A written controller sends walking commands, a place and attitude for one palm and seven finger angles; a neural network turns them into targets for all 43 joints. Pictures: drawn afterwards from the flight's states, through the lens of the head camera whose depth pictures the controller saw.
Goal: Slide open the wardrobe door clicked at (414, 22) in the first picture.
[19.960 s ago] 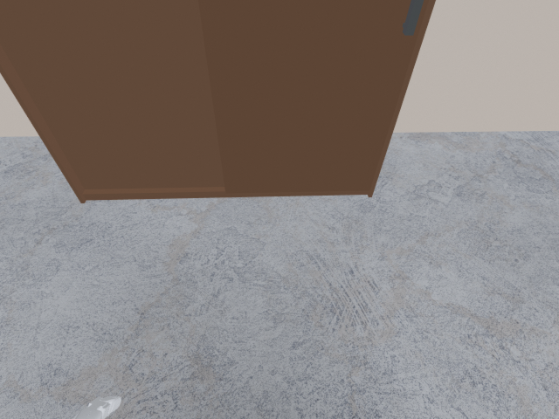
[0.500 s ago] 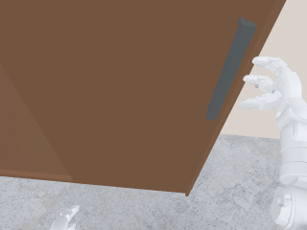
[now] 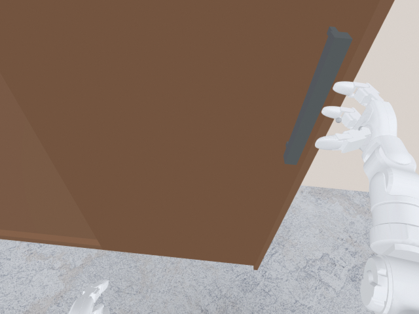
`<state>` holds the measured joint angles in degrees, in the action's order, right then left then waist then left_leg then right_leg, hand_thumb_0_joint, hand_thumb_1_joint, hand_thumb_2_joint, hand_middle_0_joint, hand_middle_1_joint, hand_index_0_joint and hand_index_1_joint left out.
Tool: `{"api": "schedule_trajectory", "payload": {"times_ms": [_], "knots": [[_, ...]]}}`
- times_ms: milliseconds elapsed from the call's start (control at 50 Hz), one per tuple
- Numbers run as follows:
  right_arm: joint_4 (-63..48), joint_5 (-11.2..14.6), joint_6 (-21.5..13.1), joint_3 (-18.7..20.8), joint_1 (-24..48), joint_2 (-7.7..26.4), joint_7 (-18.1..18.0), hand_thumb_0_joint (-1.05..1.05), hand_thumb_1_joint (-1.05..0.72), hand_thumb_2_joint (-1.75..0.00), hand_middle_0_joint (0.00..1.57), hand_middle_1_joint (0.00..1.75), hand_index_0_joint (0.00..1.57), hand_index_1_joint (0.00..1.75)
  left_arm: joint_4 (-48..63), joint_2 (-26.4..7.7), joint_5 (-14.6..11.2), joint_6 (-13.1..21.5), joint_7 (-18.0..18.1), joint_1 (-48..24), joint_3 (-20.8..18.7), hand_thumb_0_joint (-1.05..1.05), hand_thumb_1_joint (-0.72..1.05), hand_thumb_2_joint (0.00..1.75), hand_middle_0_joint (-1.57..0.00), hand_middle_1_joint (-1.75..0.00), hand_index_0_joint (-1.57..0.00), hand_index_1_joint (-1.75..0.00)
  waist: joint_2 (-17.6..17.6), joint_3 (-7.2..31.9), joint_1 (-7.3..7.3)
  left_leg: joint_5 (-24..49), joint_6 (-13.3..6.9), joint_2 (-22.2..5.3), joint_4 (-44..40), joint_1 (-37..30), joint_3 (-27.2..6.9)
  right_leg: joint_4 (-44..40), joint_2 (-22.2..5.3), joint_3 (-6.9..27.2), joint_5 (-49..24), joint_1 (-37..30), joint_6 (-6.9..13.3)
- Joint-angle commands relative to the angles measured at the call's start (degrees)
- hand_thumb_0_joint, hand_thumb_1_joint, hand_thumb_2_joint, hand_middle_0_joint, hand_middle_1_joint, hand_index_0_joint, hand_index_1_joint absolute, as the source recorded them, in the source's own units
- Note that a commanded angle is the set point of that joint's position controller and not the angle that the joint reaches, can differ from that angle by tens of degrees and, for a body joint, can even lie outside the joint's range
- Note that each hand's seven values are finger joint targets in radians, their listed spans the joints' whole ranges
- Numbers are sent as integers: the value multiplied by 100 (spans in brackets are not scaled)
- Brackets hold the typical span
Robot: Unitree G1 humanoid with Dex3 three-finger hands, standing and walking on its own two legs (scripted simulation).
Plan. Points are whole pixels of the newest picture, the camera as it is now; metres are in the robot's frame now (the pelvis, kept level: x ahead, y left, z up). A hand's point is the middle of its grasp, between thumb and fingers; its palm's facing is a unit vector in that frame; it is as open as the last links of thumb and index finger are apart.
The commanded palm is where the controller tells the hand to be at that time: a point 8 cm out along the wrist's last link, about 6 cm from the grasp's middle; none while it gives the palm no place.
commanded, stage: feel for the door with the fingertips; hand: right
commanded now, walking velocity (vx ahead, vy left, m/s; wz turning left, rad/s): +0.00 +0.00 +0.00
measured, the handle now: (308, 104) +0.49 -0.14 +0.19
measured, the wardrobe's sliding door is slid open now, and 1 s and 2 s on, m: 0.00 0.00 0.00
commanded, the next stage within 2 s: slide the fingers in behind the handle in 0.32 s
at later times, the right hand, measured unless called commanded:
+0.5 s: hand (338, 115) +0.44 -0.19 +0.20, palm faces +0.03 +1.00 +0.01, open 13.7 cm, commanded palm +0.42 -0.23 +0.20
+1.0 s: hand (334, 119) +0.42 -0.17 +0.21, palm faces +0.01 +1.00 +0.00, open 14.0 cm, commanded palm +0.41 -0.22 +0.20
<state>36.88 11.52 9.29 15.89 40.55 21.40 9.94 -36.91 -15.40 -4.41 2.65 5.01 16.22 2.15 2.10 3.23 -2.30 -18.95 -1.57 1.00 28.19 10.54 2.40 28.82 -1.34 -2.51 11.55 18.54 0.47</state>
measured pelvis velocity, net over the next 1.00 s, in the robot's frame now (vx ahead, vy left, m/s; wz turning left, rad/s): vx -0.01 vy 0.00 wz -0.01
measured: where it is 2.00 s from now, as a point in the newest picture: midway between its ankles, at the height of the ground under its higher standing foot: outside the picture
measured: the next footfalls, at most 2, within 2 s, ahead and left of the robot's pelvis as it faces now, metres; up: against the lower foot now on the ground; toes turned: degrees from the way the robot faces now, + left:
none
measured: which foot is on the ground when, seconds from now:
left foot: down 0.00-1.00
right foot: down 0.00-1.00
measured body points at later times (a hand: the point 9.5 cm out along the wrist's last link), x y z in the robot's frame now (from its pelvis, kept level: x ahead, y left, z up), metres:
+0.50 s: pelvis +0.00 -0.01 +0.00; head +0.00 +0.01 +0.45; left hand +0.09 +0.26 -0.11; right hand +0.43 -0.24 +0.21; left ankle -0.05 +0.10 -0.74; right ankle +0.04 -0.12 -0.74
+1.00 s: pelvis -0.01 +0.00 +0.00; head -0.01 +0.01 +0.45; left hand +0.11 +0.26 -0.10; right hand +0.42 -0.23 +0.21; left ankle -0.05 +0.10 -0.74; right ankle +0.04 -0.12 -0.74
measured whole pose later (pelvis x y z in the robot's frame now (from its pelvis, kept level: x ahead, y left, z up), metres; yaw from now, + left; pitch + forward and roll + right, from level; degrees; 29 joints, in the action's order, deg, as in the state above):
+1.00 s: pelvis -0.01 +0.00 +0.00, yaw -1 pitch +1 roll +1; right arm 38.4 11.2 6.9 13.0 42.9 19.6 8.9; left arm -37.6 -15.9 -4.4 3.6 4.8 17.0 1.5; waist 2.3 2.8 -1.8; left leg -18.7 -1.3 0.9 28.4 11.0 3.0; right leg 29.7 -1.1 -1.9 11.4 19.6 0.8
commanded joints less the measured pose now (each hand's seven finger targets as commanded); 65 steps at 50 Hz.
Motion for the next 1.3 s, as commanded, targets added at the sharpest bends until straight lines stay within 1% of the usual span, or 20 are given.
{"api": "schedule_trajectory", "payload": {"times_ms": [0,80,120,220,240,320,400,420,500,620,640,760,960,1000,1020,1100,1120,1140,1220,1280], "knots": [[-1235,59,-459,280,2880,1440,56,0,50,-30,30,120,30,120,723,-775,-29,255,58,-296,-275,0,90,90,-20,-30,-20,-30,-109,1476,22,2118,85,7,-464,431,-169,-66,120,230,-1110,-1517,279],[-884,94,-443,63,3018,1210,141,0,50,-30,30,120,30,120,676,-783,-46,264,66,-245,-284,0,90,90,-20,-30,-20,-30,-179,1256,-73,1864,97,25,-519,660,-153,-62,119,251,-891,-1438,284],[-616,112,-468,262,3008,1503,152,0,50,-30,30,120,30,120,625,-857,-31,257,91,-151,-309,0,90,90,-20,-30,-20,-30,-541,1200,-99,1773,136,15,-566,651,-175,-42,109,239,-776,-1301,316],[-831,55,-724,-128,3740,1108,132,0,50,-30,30,120,30,120,589,-807,-18,343,66,-73,-321,0,90,90,-20,-30,-20,-30,134,1594,-185,1757,60,39,-467,835,-126,47,108,319,-1018,-1727,269],[-819,40,-770,28,3818,1289,106,0,50,-30,30,120,30,120,544,-827,-10,355,67,-47,-330,0,90,90,-20,-30,-20,-30,208,1729,-175,1751,48,37,-454,830,-134,48,99,356,-1036,-1795,253],[-275,59,-861,284,3614,1511,71,0,50,-30,30,120,30,120,452,-883,29,363,57,140,-346,0,90,90,-20,-30,-20,-30,-392,1692,-129,1807,62,69,-419,676,-82,30,92,375,-1056,-1546,273],[-462,27,-911,8,3908,1159,73,0,50,-30,30,120,30,120,465,-842,3,416,21,82,-346,0,90,90,-20,-30,-20,-30,19,1655,-156,1818,43,67,-400,869,-84,26,82,368,-1114,-1747,245],[-345,43,-936,-32,3835,1132,63,0,50,-30,30,120,30,120,456,-864,19,418,18,131,-351,0,90,90,-20,-30,-20,-30,-275,1561,-215,1772,71,79,-434,855,-76,53,78,361,-1044,-1624,282],[-478,11,-961,40,3769,1167,57,0,50,-30,30,120,30,120,474,-854,15,432,-4,109,-347,0,90,90,-20,-30,-20,-30,49,1620,-113,1765,25,78,-389,858,-80,8,76,383,-1087,-1703,240],[-742,72,-961,124,3254,1175,78,0,50,-30,30,120,30,120,583,-850,16,449,-23,45,-350,0,90,90,-20,-30,-20,-30,-227,1700,-27,1875,43,97,-401,654,-61,6,74,342,-1176,-1684,276],[-524,66,-880,384,3035,1431,60,0,50,-30,30,120,30,120,569,-858,11,427,-13,17,-342,0,90,90,-20,-30,-20,-30,-366,1521,51,1839,55,79,-432,612,-96,-36,77,322,-1041,-1486,283],[-841,-7,-690,355,2891,1440,12,0,50,-30,30,120,30,120,703,-812,-7,350,-13,-115,-325,0,90,90,-20,-30,-20,-30,-241,1439,94,1891,78,39,-437,498,-138,-74,98,230,-981,-1345,289],[-1274,58,-641,-357,3680,658,-93,0,50,-30,30,120,30,120,597,-756,-23,403,29,-223,-299,0,90,90,-20,-30,-20,-30,120,1437,-187,1406,39,85,-529,972,-72,-64,70,383,-785,-1822,241],[-954,62,-542,-243,3470,686,-156,0,50,-30,30,120,30,120,543,-767,-8,402,20,-176,-306,0,90,90,-20,-30,-20,-30,-59,1380,-131,1353,41,89,-537,990,-61,-86,66,402,-748,-1732,232],[-776,72,-524,-86,3306,853,-205,0,50,-30,30,120,30,120,519,-801,15,379,29,-121,-311,0,90,90,-20,-30,-20,-30,-482,1353,-125,1433,74,91,-569,837,-62,-67,83,375,-760,-1560,278],[-923,-28,-497,-128,3328,710,-316,0,50,-30,30,120,30,120,593,-724,24,347,-36,-195,-307,0,90,90,-20,-30,-20,-30,-124,1658,1,1786,48,49,-447,655,-86,-68,110,325,-1046,-1659,246],[-980,-47,-554,144,3074,1020,-367,0,50,-30,30,120,30,120,622,-762,53,327,-47,-152,-314,0,90,90,-20,-30,-20,-30,-316,1824,107,1907,40,52,-426,413,-72,-50,107,332,-1183,-1605,256],[-1188,-76,-583,10,3087,853,-371,0,50,-30,30,120,30,120,681,-725,51,309,-68,-245,-293,0,90,90,-20,-30,-20,-30,-27,1863,117,2091,23,32,-371,355,-90,-69,113,299,-1324,-1656,241],[-1169,-32,-573,118,2790,870,-401,0,50,-30,30,120,30,120,723,-726,58,251,-74,-242,-310,0,90,90,-20,-30,-20,-30,-679,1604,104,2262,91,56,-444,212,-98,-77,107,217,-1266,-1411,298],[-1124,-66,-451,118,2830,924,-371,0,50,-30,30,120,30,120,723,-714,32,193,-41,-299,-299,0,90,90,-20,-30,-20,-30,-603,1318,96,2197,112,34,-497,297,-140,-141,118,169,-1090,-1310,299]]}}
